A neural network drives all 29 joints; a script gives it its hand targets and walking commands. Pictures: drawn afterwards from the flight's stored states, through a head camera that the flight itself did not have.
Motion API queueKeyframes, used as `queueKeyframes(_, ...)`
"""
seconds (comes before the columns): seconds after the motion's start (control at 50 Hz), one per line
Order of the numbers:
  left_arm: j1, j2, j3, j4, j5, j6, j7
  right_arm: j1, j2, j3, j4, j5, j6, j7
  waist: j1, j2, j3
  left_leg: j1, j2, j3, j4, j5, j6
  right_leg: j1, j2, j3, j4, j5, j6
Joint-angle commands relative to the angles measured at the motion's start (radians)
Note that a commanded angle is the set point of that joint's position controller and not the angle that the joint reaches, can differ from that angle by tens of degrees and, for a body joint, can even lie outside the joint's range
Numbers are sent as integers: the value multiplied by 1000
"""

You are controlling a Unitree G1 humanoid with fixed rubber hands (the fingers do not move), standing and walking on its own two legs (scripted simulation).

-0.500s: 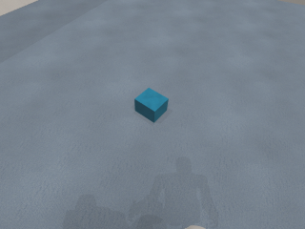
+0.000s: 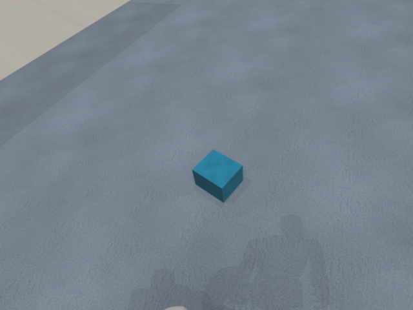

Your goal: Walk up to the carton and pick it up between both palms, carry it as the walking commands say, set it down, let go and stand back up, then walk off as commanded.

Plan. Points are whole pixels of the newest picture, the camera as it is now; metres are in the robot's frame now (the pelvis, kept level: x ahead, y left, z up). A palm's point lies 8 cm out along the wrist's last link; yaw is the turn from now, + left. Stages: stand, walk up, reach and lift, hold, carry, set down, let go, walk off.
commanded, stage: walk up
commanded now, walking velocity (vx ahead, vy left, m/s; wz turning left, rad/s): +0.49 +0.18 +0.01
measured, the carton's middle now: (218, 175) +0.94 +0.07 -0.71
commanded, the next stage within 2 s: none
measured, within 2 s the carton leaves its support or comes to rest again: neither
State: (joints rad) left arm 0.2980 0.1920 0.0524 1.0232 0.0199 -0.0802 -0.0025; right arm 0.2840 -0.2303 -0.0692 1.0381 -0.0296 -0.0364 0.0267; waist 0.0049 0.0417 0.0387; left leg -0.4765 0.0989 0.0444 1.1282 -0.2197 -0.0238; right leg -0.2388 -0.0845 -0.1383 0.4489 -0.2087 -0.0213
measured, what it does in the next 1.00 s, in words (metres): walks ahead: left foot, then right foot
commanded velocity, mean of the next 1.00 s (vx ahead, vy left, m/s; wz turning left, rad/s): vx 0.38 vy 0.03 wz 0.01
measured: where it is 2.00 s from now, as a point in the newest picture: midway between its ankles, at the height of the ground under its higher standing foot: (216, 261)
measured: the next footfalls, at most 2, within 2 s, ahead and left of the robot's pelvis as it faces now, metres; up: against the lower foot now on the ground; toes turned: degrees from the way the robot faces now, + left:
left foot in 0.34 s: +0.31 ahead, +0.21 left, +0.00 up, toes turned +8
right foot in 0.82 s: +0.49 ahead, -0.05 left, +0.00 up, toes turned -3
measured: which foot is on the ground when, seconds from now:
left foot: up 0.00-0.32, down 0.34-0.82, up 0.84-1.00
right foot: down 0.00-0.34, up 0.36-0.80, down 0.82-1.00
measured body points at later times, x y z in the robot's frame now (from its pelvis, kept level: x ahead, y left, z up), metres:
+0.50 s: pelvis +0.23 +0.09 +0.00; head +0.26 +0.12 +0.44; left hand +0.26 +0.35 -0.17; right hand +0.27 -0.17 -0.13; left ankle +0.27 +0.20 -0.75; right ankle +0.17 -0.06 -0.65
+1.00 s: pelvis +0.39 +0.03 +0.00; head +0.41 +0.00 +0.45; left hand +0.43 +0.29 -0.13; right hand +0.39 -0.21 -0.17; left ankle +0.35 +0.19 -0.66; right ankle +0.43 -0.07 -0.75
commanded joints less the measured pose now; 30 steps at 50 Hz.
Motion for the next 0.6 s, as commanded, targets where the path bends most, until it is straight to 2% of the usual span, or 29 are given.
queueKeyframes(0.0, 120, 105, 13, -7, 2, -21, 2, 73, 3, 7, -24, -6, 30, 18, -5, -197, 25, -120, 37, -17, -34, 93, -8, 63, -230, 194, -236, 221, -50)
queueKeyframes(0.12, 195, 133, 28, -10, 6, -22, 15, -183, -9, 15, -127, -6, 34, 46, 37, -207, 90, -160, 41, 16, -348, 180, -30, 99, -230, 153, -302, 97, -63)
queueKeyframes(0.2, 219, 161, 40, 1, 10, -13, 22, -287, -20, 11, -171, -4, 22, 56, 58, -231, 111, -60, 30, 52, -516, 170, -16, 131, -239, 118, -311, 117, -57)
queueKeyframes(0.22, 211, 169, 42, -1, 10, -10, 21, -293, -30, 8, -175, -2, 18, 55, 56, -242, 108, -17, 21, 59, -546, 146, -10, 131, -236, 100, -302, 125, -54)
queueKeyframes(0.24, 196, 155, 33, 2, 10, -6, 13, -281, -24, 11, -170, -4, 10, 48, 47, -282, 84, 60, -1, 82, -572, 110, -7, 121, -210, 71, -284, 93, -48)
queueKeyframes(0.26, 206, 135, 27, 20, 4, 1, 12, -255, -27, 16, -159, -8, -4, 39, 36, -287, 65, 148, -10, 98, -589, 101, -9, 104, -191, 60, -246, 56, -46)
queueKeyframes(0.28, 209, 136, 24, 21, 0, 5, 14, -181, -51, 8, -127, -10, -16, 28, 7, -202, 41, 256, -19, 120, -630, 95, -10, 77, -178, 46, -147, 81, -39)
queueKeyframes(0.3, 210, 134, 18, 18, 3, 6, 11, -59, -87, -7, -73, -9, -28, 13, -38, -91, -21, 399, -41, 149, -666, 46, -5, 43, -135, 15, 36, 148, -30)
queueKeyframes(0.32, 220, 96, 3, 3, 11, 3, 5, 104, -149, -27, -24, -8, -40, -4, -100, 61, -135, 610, 76, -3, -673, -62, 27, -103, -102, 18, 314, 20, -5)
queueKeyframes(0.34, 232, 26, -8, -49, 3, -1, 2, 237, -283, -55, -6, -9, -37, -16, -133, 341, -242, 765, 354, -429, -823, -162, 143, -344, 10, 13, 639, -387, 25)
queueKeyframes(0.36, 179, 74, 15, -37, 7, 2, 5, 258, -294, -61, 3, 10, -32, -11, -145, 218, -251, 704, 427, -650, -938, -208, 202, -433, 10, 140, 778, -355, 12)
queueKeyframes(0.38, 135, 90, 20, -32, 5, 4, 1, 158, -249, -48, -16, 15, -35, -14, -100, 75, -154, 603, 424, -586, -912, -137, 186, -465, -36, 178, 838, -265, 12)
queueKeyframes(0.4, 110, 63, 13, -23, 6, 1, -2, 65, -189, -31, -37, 7, -45, -14, -61, 24, -69, 479, 369, -446, -890, 23, 163, -431, -72, 178, 815, -155, 10)
queueKeyframes(0.42, 115, 59, 14, -10, 3, 5, -5, 18, -128, -15, -39, 9, -53, -15, -28, 32, -44, 395, 308, -321, -887, 151, 133, -369, -88, 170, 778, -91, 16)
queueKeyframes(0.44, 130, 56, 15, -6, 4, 17, -9, -1, -79, 0, -38, 13, -59, -17, -2, 76, -30, 334, 267, -233, -891, 235, 113, -320, -95, 158, 747, -73, 24)
queueKeyframes(0.46, 133, 53, 16, -10, 6, 33, -14, 7, -61, 6, -34, 14, -65, -16, 8, 112, -31, 306, 238, -175, -893, 299, 101, -284, -88, 143, 724, -65, 33)
queueKeyframes(0.52, 78, 50, 14, -31, 5, 75, -23, 77, -79, 13, -5, 8, -77, -18, 14, 132, -23, 318, 210, -77, -883, 517, 105, -286, -61, 103, 642, -18, 56)
queueKeyframes(0.58, -40, 51, 12, -78, 4, 89, -34, 140, -88, 11, 14, 6, -72, -27, -11, 134, 2, 356, 211, -43, -886, 566, 114, -332, -43, 79, 521, 27, 64)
